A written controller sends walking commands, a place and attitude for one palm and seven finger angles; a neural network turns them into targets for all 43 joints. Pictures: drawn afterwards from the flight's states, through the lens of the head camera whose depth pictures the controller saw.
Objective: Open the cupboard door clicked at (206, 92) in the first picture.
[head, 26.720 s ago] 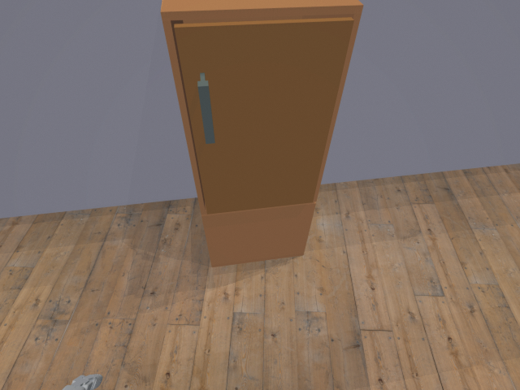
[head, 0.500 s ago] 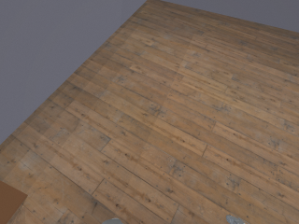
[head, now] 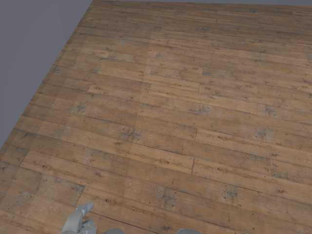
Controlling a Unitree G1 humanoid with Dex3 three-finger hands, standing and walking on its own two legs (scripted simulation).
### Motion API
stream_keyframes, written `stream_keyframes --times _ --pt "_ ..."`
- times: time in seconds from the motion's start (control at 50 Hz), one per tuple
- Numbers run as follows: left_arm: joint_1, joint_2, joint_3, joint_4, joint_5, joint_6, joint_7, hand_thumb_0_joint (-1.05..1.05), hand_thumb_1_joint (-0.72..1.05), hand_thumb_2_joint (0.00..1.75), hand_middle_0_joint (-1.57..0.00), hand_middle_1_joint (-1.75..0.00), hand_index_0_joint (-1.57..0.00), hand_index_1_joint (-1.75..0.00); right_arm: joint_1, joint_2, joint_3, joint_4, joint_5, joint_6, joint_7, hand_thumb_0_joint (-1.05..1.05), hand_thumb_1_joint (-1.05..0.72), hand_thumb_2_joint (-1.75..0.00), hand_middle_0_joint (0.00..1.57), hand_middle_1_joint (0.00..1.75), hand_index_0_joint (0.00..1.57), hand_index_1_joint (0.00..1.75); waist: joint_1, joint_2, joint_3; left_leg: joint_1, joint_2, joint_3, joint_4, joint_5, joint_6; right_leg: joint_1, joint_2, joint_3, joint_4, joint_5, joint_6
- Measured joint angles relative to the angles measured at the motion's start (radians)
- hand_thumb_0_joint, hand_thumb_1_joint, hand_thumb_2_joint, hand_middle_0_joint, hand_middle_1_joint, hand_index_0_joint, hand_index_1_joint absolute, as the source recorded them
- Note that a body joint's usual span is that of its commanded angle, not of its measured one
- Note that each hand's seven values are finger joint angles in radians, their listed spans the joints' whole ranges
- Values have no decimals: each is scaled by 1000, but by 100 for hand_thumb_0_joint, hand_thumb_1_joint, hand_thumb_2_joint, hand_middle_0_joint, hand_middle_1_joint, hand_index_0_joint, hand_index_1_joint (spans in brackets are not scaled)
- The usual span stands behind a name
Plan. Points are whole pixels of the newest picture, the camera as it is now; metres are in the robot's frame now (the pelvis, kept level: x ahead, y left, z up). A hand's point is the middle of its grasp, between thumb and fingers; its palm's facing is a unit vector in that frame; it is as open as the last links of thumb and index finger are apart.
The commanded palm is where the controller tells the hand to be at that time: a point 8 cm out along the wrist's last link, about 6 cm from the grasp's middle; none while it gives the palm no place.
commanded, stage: walk to a spot facing it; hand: left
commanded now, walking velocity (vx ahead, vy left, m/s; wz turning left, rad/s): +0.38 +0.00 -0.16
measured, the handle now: out of the picture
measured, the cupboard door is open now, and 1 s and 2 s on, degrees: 45 45 45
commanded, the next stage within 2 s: turn to face it in 0.64 s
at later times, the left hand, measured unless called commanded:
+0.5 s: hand (93, 200) +0.24 +0.20 -0.17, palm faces -0.01 -0.99 -0.16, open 7.4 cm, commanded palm none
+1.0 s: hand (125, 121) +0.54 +0.12 -0.17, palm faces -0.05 -0.98 -0.18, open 7.2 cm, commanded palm none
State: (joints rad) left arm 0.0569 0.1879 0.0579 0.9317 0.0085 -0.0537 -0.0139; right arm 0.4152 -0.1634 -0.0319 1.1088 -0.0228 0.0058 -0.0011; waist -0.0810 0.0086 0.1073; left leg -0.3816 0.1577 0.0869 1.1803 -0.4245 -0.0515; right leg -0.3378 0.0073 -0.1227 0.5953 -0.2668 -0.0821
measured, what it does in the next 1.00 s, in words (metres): walks ahead: left foot, then right foot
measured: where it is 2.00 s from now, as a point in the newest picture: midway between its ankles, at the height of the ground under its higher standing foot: (176, 163)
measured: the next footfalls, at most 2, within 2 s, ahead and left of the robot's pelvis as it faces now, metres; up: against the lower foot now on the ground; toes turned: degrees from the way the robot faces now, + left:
left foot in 0.34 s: +0.32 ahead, +0.12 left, +0.00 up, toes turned +3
right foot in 0.74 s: +0.45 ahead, -0.17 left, +0.00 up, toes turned -16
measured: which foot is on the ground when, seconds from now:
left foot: up 0.00-0.32, down 0.34-0.72, up 0.74-1.00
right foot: down 0.00-0.34, up 0.36-0.72, down 0.74-1.00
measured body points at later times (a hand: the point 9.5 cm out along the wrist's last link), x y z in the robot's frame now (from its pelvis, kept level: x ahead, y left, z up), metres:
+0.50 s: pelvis +0.24 +0.02 +0.01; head +0.27 +0.03 +0.46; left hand +0.24 +0.25 -0.15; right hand +0.32 -0.22 -0.13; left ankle +0.28 +0.12 -0.73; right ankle +0.18 -0.10 -0.64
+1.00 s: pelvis +0.46 -0.06 +0.01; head +0.49 -0.05 +0.46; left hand +0.54 +0.17 -0.15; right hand +0.44 -0.28 -0.14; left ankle +0.52 +0.05 -0.70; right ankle +0.41 -0.16 -0.73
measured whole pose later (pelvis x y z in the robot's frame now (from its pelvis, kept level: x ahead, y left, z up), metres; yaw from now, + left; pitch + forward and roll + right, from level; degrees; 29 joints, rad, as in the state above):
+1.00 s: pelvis +0.46 -0.06 +0.01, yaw -3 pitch +1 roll -1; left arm 0.18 0.19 0.06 1.04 0.01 -0.05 0.02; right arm 0.27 -0.14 -0.03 1.05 -0.02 0.00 0.01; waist -0.04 -0.03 0.06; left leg -0.45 0.08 0.13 0.73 -0.29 -0.04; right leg -0.17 -0.06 -0.21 0.47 -0.31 -0.01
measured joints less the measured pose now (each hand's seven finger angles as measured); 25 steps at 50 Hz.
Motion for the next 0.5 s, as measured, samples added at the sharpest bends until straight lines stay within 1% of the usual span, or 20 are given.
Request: stream_keyframes --times 0.02,0.06,0.08,0.14,0.22,0.3,0.32,0.34,0.36,0.38,0.4,0.42,0.44,0.46,0.5 --pt "24 -7 -2 15 2 2 4 0 91 90 -19 -30 -20 -30 -27 -2 -4 -13 -3 -1 0 1 -91 -90 20 30 20 29 0 -2 -7 -43 2 -6 -12 26 -2 29 7 6 -40 10 3" --pt "72 -20 5 46 -2 2 12 -1 92 90 -19 -30 -20 -30 -76 -2 -10 -46 -7 -8 2 1 -91 -90 20 30 20 29 2 -8 -26 -109 6 -11 -88 77 -7 82 19 17 -115 23 -4" --pt "89 -18 22 52 -9 -6 21 -2 94 90 -20 -30 -20 -30 -96 0 -12 -62 -7 -12 4 1 -91 -90 20 30 20 29 8 -9 -35 -135 6 -15 -133 106 -10 106 24 19 -148 27 -7" --pt "134 4 26 79 -1 -16 17 -3 96 90 -20 -30 -21 -30 -159 1 -17 -95 -10 -22 13 0 -92 -90 20 30 19 29 35 -9 -53 -174 0 -15 -270 174 -12 174 38 30 -218 24 -8" --pt "202 12 13 121 3 -22 11 -2 95 90 -20 -30 -20 -30 -248 -8 -17 -118 -7 -28 24 0 -92 -90 19 30 19 29 75 -5 -58 -162 -26 -7 -425 212 -3 259 49 50 -255 -17 4" --pt "277 11 3 163 5 -18 12 -1 93 90 -20 -30 -20 -30 -321 -15 -13 -134 -5 -37 30 0 -92 -90 19 30 19 29 107 -17 -54 -93 -71 22 -557 216 22 338 40 65 -237 -97 25" --pt "299 9 2 172 4 -15 13 -1 93 90 -20 -30 -20 -30 -334 -17 -10 -139 -7 -45 29 0 -91 -90 20 30 19 29 111 -23 -53 -60 -86 34 -603 228 33 343 33 72 -199 -133 32" --pt "323 2 2 179 2 -11 13 -1 92 90 -20 -30 -20 -30 -343 -24 -7 -148 -12 -58 27 0 -91 -90 20 30 20 29 116 -16 -57 -29 -88 33 -640 267 62 320 34 79 -114 -172 37" --pt "333 -1 0 188 -2 -2 10 -1 92 90 -20 -30 -20 -30 -352 -24 -7 -155 -17 -71 22 0 -91 -90 20 30 20 29 115 -20 -53 -29 -88 40 -611 289 84 265 26 79 43 -202 40" --pt "335 0 0 194 -1 7 8 0 92 90 -20 -30 -20 -30 -354 -20 -5 -160 -19 -79 18 0 -91 -90 20 30 20 29 114 -30 -48 -25 -90 52 -573 260 92 199 19 90 223 -220 38" --pt "333 1 -1 198 1 16 6 0 92 90 -19 -30 -20 -30 -345 -16 -2 -165 -18 -82 14 0 -91 -90 20 30 20 29 115 -38 -49 -12 -93 62 -556 224 94 130 12 97 383 -216 38" --pt "324 1 0 200 5 24 4 0 92 90 -19 -30 -20 -30 -329 -12 -1 -166 -17 -84 11 0 -91 -90 20 30 20 29 114 -43 -52 6 -97 67 -559 196 91 64 2 97 504 -190 40" --pt "310 2 3 197 8 30 0 0 91 90 -19 -30 -20 -30 -309 -8 -1 -162 -16 -85 6 0 -91 -90 20 30 20 29 114 -46 -54 29 -101 70 -577 182 87 5 -12 93 582 -154 44" --pt "294 1 5 188 12 35 -5 0 91 90 -19 -30 -20 -30 -286 -5 0 -154 -16 -85 2 0 -91 -90 20 30 20 29 115 -46 -57 53 -105 70 -606 184 77 -47 -28 90 618 -120 50" --pt "259 -5 8 160 16 39 -13 1 91 90 -19 -30 -20 -30 -240 2 3 -126 -13 -83 -2 0 -91 -90 20 30 20 29 120 -43 -60 107 -110 73 -672 194 73 -128 -61 86 594 -65 62"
